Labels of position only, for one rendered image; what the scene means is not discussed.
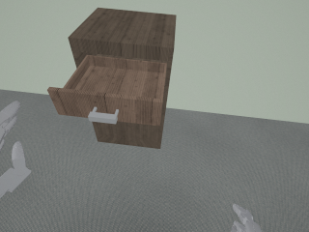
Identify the cabinet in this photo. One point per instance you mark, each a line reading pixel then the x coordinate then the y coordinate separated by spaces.
pixel 128 35

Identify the robot left hand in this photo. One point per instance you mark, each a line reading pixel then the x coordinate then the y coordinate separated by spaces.
pixel 13 177

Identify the drawer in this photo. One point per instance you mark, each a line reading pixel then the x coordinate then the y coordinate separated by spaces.
pixel 134 87

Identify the handle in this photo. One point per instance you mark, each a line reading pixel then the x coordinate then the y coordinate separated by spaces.
pixel 103 117

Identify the robot right hand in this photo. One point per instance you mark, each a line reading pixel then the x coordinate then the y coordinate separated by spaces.
pixel 247 220

